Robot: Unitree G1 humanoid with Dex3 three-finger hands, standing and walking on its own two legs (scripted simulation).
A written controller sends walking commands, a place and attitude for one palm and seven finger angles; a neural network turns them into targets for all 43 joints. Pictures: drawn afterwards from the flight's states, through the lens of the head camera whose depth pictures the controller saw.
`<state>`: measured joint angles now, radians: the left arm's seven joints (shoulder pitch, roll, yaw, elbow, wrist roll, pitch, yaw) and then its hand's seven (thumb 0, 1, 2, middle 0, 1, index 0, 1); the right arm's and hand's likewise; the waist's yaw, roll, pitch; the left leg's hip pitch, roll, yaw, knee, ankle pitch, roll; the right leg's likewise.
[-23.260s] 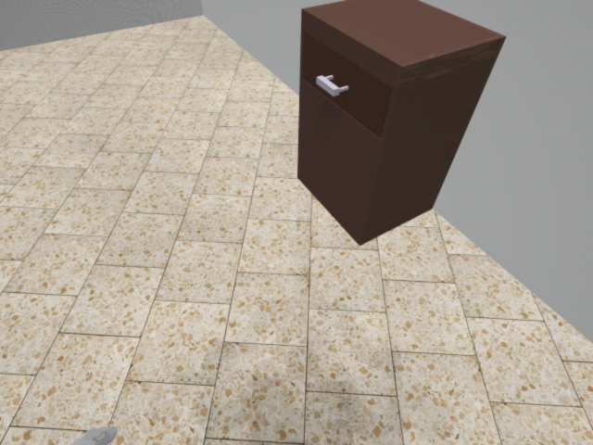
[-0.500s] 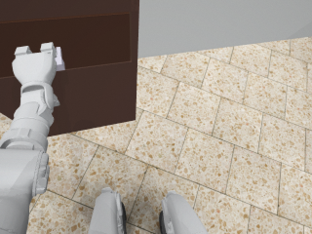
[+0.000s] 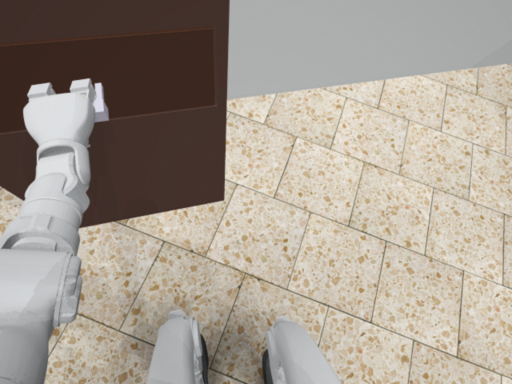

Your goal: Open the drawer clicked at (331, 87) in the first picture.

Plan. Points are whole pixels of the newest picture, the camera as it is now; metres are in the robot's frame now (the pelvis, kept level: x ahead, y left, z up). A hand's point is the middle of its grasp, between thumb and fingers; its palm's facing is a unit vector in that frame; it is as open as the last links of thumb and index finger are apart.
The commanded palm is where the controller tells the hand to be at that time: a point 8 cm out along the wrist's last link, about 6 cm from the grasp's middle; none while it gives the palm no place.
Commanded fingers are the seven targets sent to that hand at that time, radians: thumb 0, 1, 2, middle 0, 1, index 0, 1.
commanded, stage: pull the drawer open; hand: left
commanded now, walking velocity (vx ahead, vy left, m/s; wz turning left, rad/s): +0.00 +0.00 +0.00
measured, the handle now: (70, 103) +0.56 +0.26 +0.00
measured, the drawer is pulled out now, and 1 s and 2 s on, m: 0.00 0.10 0.21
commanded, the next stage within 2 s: none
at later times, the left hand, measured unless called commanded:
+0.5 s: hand (79, 158) +0.47 +0.24 -0.02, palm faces -0.04 -0.05 -1.00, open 5.7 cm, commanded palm +0.45 +0.23 +0.02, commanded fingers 0.00 0.90 0.90 -0.40 -1.35 -0.40 -1.35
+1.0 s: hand (80, 192) +0.42 +0.24 -0.02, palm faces -0.03 -0.05 -1.00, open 5.7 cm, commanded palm +0.39 +0.23 +0.02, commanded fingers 0.00 0.90 0.90 -0.40 -1.35 -0.40 -1.35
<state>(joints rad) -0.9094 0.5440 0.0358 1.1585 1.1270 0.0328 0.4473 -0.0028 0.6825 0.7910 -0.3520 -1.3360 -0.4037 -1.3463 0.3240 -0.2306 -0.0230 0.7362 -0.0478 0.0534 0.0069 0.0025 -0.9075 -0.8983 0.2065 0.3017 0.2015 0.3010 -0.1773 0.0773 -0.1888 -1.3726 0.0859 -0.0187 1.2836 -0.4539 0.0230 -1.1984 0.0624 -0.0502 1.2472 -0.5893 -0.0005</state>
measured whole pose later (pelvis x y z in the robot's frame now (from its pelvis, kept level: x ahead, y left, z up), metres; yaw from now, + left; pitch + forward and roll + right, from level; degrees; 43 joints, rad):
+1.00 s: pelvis +0.01 +0.00 +0.03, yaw +1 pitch +25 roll -3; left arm -0.53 0.35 -0.02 0.95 1.11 0.02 0.58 0.00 0.69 0.79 -0.32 -1.35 -0.39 -1.35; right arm 0.26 -0.22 -0.06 0.73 -0.04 0.09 0.01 0.00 -0.91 -0.90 0.21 0.30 0.20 0.30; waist -0.07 0.06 -0.21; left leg -1.15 0.07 0.01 1.16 -0.44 0.02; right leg -1.00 0.05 -0.02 1.14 -0.57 0.00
